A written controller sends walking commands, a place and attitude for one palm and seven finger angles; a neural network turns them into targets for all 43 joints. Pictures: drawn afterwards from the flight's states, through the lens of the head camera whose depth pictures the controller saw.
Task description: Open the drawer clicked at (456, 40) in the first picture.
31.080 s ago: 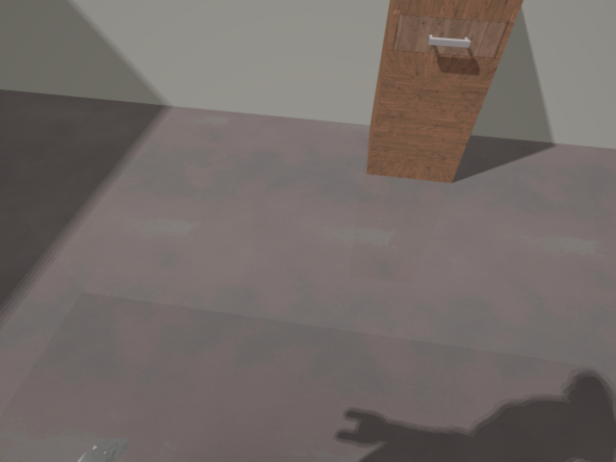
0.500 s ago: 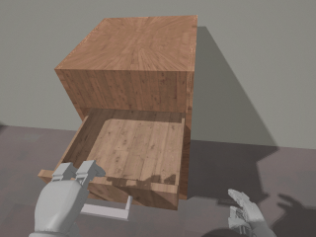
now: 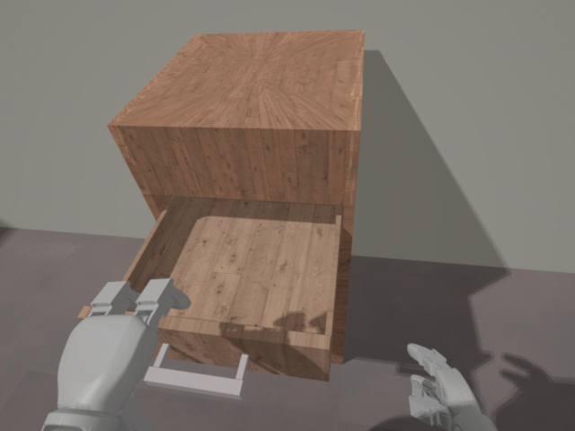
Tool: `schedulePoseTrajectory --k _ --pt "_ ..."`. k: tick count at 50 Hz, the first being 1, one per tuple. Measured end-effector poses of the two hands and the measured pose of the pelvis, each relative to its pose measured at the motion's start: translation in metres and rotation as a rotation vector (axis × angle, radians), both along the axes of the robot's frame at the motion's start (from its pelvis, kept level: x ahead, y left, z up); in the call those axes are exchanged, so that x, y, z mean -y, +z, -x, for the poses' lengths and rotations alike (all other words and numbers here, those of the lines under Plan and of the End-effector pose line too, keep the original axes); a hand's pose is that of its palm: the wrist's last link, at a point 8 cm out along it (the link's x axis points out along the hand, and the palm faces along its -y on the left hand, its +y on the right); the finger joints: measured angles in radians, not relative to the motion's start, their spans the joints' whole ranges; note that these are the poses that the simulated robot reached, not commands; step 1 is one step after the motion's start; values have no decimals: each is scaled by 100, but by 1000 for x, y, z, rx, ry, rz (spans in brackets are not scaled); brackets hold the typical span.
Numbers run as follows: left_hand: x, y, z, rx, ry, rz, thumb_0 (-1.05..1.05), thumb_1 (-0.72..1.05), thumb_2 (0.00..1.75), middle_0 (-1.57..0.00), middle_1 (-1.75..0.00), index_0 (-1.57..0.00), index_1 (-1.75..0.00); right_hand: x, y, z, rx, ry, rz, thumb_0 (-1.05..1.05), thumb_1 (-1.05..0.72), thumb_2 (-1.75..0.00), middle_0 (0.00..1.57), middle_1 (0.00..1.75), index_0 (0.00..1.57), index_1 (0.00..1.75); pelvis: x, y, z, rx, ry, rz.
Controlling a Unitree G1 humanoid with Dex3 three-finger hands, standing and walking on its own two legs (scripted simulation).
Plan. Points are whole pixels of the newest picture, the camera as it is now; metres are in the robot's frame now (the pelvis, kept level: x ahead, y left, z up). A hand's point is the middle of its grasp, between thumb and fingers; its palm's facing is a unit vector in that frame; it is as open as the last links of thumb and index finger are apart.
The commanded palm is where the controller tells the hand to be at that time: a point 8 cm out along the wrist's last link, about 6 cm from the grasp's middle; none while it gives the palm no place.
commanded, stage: draw the hand back to the body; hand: left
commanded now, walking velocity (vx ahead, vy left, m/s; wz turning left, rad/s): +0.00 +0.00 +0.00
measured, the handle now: (199, 369) +0.21 +0.19 -0.05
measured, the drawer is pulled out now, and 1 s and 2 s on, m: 0.28 0.28 0.28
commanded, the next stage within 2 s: step back with the hand held close in 1.42 s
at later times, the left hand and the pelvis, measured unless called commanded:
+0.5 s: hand (108, 356) +0.16 +0.22 +0.12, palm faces +0.19 -0.60 -0.78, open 13.8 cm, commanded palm +0.12 +0.24 +0.17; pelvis +0.00 +0.00 +0.01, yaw +2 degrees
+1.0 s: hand (94, 314) +0.18 +0.23 +0.17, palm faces +0.39 -0.82 -0.42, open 10.6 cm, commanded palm +0.13 +0.27 +0.19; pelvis +0.02 -0.01 +0.02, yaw +4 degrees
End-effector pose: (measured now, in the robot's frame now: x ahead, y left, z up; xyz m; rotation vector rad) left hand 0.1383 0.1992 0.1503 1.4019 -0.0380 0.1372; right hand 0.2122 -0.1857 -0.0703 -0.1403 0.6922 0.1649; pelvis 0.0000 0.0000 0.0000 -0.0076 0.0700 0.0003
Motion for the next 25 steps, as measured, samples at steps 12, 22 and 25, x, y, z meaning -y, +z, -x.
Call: schedulePoseTrajectory --k 12,22,25 --pt "-23 6 9 -64 74 13 0 -49 30 -31 -120 -31 -120 9 6 1 -8 -20 34 1 -91 -90 20 30 20 30 2 7 2 27 20 -1" --pt "-43 19 13 -52 63 -45 0 -49 30 -32 -120 -32 -120 13 13 -2 -2 -32 84 1 -91 -90 20 30 20 30 1 10 4 41 25 8" --pt "-49 14 12 31 121 503 0 -48 31 -31 -120 -32 -119 11 18 -1 61 -84 62 1 -91 -90 20 30 20 30 -1 12 4 79 43 4"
